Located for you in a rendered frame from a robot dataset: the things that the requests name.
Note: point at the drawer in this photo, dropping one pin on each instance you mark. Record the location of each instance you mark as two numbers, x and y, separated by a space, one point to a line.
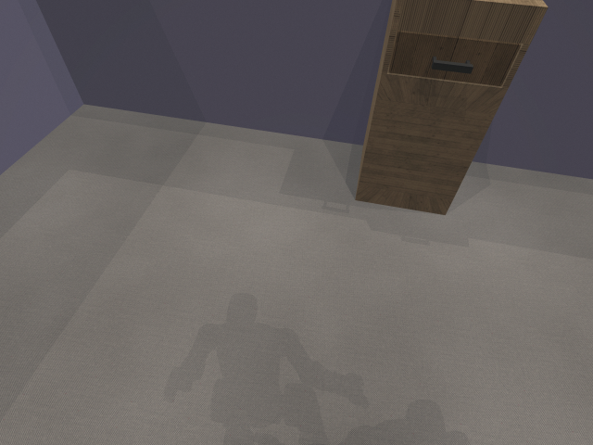
413 54

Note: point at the cabinet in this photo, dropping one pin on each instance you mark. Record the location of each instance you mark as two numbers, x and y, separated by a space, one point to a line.
423 133

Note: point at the handle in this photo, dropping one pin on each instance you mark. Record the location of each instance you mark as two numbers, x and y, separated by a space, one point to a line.
466 67

